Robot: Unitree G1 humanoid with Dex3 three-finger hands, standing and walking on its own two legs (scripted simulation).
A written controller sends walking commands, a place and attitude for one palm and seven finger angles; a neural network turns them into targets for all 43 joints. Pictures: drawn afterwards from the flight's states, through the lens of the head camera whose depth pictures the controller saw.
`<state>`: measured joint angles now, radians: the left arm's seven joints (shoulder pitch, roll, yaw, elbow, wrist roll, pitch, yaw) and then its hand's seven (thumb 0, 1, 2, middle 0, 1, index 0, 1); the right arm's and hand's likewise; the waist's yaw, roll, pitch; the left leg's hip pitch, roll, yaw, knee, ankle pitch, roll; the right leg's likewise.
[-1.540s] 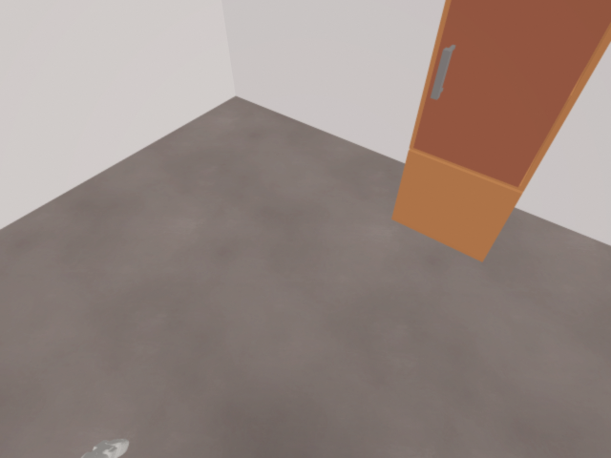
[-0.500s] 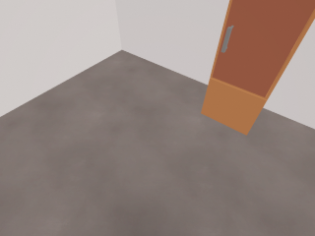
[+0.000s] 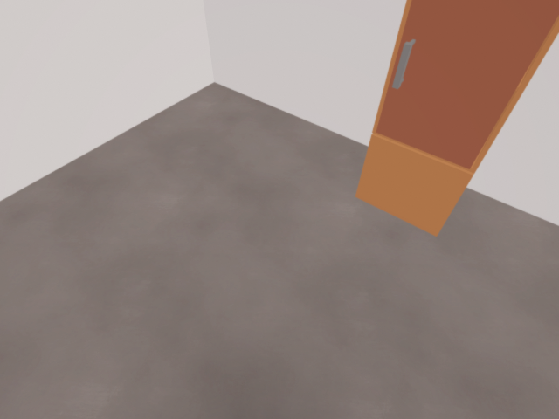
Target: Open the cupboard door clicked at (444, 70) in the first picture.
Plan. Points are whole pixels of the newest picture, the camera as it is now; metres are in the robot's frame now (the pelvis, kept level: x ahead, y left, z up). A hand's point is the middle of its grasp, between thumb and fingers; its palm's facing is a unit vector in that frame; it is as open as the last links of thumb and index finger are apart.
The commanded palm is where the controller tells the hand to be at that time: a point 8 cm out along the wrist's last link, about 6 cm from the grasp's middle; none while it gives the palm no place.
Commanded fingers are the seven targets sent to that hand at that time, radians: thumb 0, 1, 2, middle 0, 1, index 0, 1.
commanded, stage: walk to a spot facing it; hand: left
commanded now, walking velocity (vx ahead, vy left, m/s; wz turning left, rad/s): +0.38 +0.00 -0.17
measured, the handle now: (404, 64) +1.21 -0.35 -0.04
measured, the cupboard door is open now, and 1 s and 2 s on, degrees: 0 0 0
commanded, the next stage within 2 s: turn to face it in 0.92 s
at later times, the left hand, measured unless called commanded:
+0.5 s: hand out of the picture +0.10 +0.16 -0.19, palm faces -0.03 -0.98 -0.20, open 7.4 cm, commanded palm none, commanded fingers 0.00 0.90 0.90 -0.20 -0.30 -0.20 -0.30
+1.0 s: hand (197, 323) +0.33 +0.19 -0.20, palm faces -0.05 -0.99 -0.15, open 7.4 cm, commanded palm none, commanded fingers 0.00 0.90 0.90 -0.20 -0.30 -0.20 -0.30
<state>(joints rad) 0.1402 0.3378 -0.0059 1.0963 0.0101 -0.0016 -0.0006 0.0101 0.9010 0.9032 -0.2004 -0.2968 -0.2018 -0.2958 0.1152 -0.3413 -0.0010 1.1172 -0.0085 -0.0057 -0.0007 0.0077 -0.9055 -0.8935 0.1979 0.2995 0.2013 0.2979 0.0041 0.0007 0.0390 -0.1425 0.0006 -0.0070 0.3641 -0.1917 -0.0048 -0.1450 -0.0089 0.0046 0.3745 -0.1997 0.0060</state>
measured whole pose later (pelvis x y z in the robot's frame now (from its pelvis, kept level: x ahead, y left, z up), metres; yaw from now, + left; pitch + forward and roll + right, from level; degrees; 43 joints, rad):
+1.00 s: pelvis +0.34 +0.02 -0.02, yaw -9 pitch -2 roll -1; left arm 0.35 0.15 0.05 1.10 0.02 -0.03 0.01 0.01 0.91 0.90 -0.20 -0.30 -0.20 -0.29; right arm 0.15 -0.14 -0.04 1.03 -0.02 -0.07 -0.02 0.00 -0.92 -0.89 0.19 0.30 0.20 0.30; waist 0.04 -0.03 0.07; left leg -0.35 0.00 0.22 0.60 -0.22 0.12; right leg -0.39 -0.06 -0.01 1.31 -0.36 -0.03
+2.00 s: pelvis +0.54 +0.03 -0.01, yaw -33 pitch +0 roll -3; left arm 0.23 0.23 0.10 0.99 0.03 0.06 -0.01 0.01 0.91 0.90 -0.20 -0.30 -0.20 -0.30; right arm 0.22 -0.15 -0.02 0.96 -0.04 -0.02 -0.03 0.00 -0.91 -0.89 0.20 0.30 0.20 0.30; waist 0.01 -0.03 0.02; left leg -0.27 0.08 0.13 0.56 -0.29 0.02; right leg -0.44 -0.01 0.00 1.08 -0.42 0.03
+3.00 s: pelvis +0.67 -0.19 -0.01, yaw -38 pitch -2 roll +0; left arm 0.33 0.12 0.01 1.14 0.01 0.02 0.04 0.01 0.91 0.90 -0.20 -0.30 -0.20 -0.30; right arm 0.09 -0.13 -0.01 1.03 -0.01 -0.02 -0.04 0.00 -0.92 -0.89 0.19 0.30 0.20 0.30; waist 0.05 -0.04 0.09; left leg -0.29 0.04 0.19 0.53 -0.20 0.05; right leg -0.20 -0.05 -0.08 0.72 -0.53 0.02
